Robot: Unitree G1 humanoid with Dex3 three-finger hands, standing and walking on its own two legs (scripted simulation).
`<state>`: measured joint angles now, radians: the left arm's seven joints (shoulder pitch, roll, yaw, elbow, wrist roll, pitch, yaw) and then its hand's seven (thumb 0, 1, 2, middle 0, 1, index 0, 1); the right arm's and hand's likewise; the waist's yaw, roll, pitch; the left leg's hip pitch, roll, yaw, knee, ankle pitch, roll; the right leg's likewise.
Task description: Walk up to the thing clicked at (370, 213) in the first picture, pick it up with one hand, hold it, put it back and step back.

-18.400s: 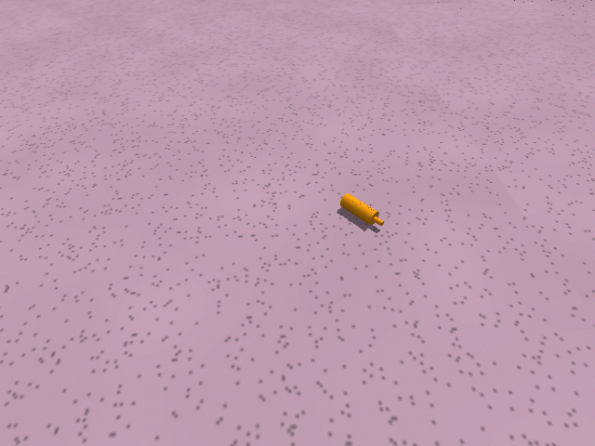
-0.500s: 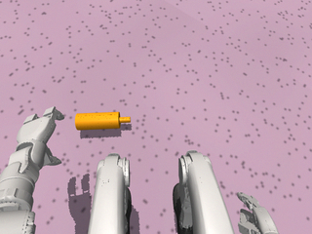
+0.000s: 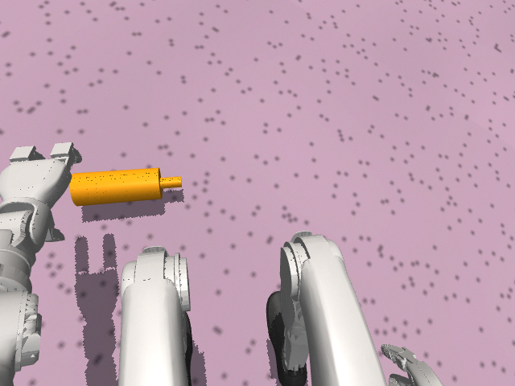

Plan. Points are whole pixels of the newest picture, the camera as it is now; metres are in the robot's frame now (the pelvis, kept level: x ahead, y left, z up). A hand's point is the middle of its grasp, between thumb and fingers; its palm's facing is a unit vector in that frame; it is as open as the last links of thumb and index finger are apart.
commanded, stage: rise first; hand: left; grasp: from above
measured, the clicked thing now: (130, 185) +0.49 +0.22 -0.33
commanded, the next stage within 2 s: approach in 0.72 s
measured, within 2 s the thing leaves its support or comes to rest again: neither
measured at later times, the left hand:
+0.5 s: hand (67, 194) +0.44 +0.30 -0.19, palm faces -0.45 -0.05 -0.89, open 14.1 cm
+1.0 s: hand (83, 189) +0.45 +0.28 -0.21, palm faces -0.47 -0.03 -0.88, open 14.1 cm
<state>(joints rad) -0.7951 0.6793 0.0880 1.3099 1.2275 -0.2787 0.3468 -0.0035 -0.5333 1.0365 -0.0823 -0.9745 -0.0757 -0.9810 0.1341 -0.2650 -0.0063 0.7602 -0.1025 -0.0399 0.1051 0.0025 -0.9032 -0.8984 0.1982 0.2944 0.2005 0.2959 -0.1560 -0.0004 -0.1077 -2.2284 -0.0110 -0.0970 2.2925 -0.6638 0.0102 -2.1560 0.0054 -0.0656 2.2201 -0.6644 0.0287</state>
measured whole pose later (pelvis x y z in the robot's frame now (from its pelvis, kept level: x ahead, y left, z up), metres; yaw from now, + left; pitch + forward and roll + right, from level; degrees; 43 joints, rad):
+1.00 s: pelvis +0.01 +0.00 -0.03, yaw -2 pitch +35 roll -8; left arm -0.92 0.72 0.05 1.45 1.29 -0.26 0.44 0.00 -0.53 1.01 -0.08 -1.03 -0.09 -1.02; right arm 0.13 -0.27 0.05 0.76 -0.14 -0.05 0.13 0.00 -0.91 -0.90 0.20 0.29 0.20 0.30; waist -0.22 -0.02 -0.06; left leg -2.31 0.00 -0.12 2.40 -0.70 0.00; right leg -2.24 0.02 -0.08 2.32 -0.69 0.03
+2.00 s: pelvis +0.01 +0.00 -0.04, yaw -3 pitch +34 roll -9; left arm -1.05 0.76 0.06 1.61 1.27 -0.18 0.44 0.00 -0.51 1.00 -0.08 -1.02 -0.09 -1.01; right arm 0.12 -0.29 0.12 0.70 -0.16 -0.09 0.15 0.00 -0.91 -0.90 0.20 0.29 0.20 0.30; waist -0.32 -0.02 -0.01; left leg -2.33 0.00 -0.14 2.43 -0.69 0.00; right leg -2.26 0.03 -0.10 2.33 -0.67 0.03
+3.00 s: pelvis +0.01 +0.00 -0.06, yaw -8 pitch +28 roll -13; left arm -1.05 0.93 0.10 1.75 1.35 -0.25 0.67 0.00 -0.34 0.98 -0.18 -1.02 -0.19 -1.01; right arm 0.12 -0.34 0.25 0.71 -0.26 -0.22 0.26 0.00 -0.89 -0.89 0.20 0.29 0.20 0.30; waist -0.38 -0.11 0.13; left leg -2.35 0.01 -0.23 2.55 -0.72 0.00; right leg -2.25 0.06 -0.17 2.38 -0.65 0.04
